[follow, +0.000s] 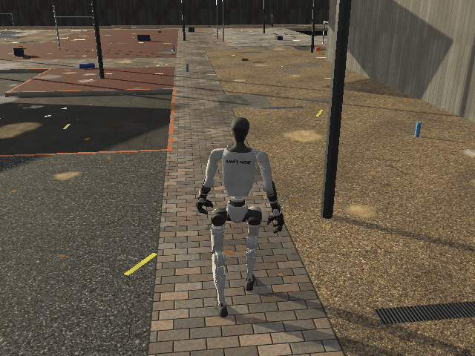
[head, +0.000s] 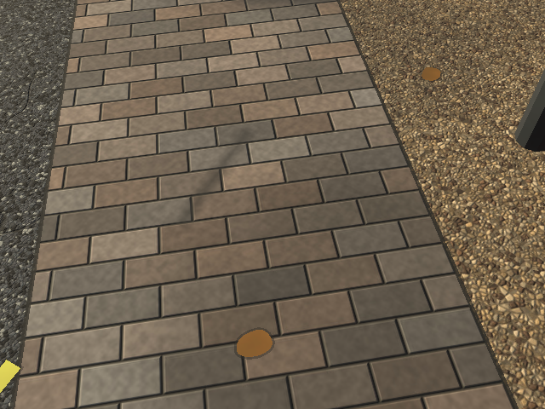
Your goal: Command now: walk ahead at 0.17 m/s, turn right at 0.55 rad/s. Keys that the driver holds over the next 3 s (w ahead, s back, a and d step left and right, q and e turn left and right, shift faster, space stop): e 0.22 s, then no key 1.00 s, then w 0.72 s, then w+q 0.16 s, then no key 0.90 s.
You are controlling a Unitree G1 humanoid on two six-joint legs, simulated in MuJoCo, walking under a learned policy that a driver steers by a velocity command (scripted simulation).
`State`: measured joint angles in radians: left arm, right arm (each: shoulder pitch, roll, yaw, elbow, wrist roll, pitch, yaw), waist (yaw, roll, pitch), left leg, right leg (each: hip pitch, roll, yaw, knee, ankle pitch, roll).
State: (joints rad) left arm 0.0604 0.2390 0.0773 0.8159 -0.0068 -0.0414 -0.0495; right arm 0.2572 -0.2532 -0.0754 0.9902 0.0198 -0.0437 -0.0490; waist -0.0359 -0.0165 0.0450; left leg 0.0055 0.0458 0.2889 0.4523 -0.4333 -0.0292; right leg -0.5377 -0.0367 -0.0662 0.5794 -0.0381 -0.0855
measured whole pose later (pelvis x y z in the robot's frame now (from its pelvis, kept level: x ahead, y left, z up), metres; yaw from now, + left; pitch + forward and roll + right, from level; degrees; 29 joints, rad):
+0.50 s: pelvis +0.11 +0.01 +0.01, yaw -13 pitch +3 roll +0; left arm 0.14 0.26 0.06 0.72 0.01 0.01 0.03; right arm 0.15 -0.28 -0.06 0.86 0.00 -0.02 -0.03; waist 0.00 0.00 0.00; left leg -0.36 0.03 -0.05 0.59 -0.24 -0.04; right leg -0.38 0.13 0.12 0.53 -0.19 -0.05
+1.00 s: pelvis +0.14 +0.02 +0.01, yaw -14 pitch -1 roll +0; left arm 0.19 0.23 0.05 0.79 0.01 0.00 0.02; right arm 0.16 -0.24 -0.04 0.91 -0.01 -0.02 -0.02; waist -0.01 0.00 0.03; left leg -0.22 0.02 -0.02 0.56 -0.32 -0.02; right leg -0.26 0.05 0.08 0.57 -0.29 -0.01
